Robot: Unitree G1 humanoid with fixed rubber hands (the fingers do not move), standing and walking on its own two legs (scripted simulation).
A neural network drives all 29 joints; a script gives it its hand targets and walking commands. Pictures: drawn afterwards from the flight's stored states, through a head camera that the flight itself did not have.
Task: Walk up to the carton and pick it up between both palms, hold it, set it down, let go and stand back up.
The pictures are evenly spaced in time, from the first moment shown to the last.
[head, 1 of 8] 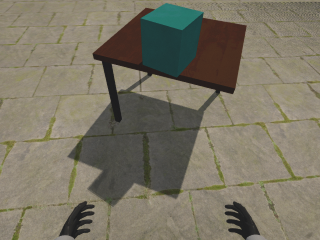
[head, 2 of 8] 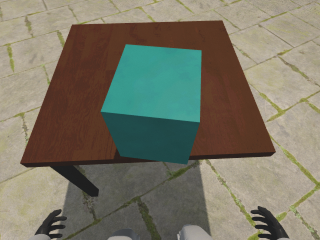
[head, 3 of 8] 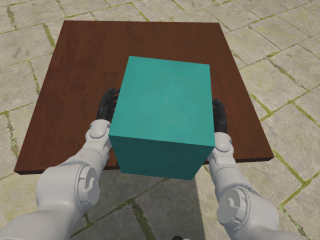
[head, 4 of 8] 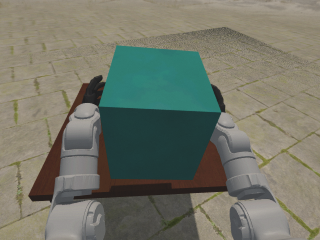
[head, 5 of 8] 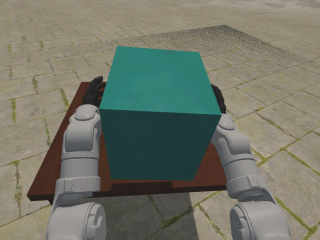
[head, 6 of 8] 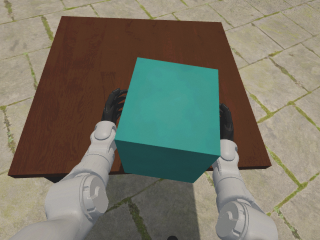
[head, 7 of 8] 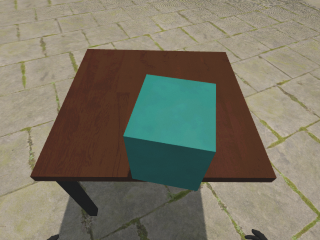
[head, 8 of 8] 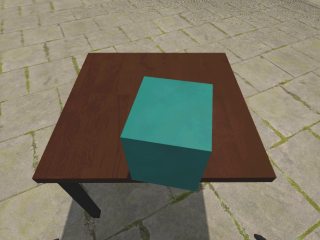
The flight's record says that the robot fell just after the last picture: no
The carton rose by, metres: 0.21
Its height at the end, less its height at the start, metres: +0.00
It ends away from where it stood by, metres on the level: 0.03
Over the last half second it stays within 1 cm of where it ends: yes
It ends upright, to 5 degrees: yes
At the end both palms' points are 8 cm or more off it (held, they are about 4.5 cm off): yes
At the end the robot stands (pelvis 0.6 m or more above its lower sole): yes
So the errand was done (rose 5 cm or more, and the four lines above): yes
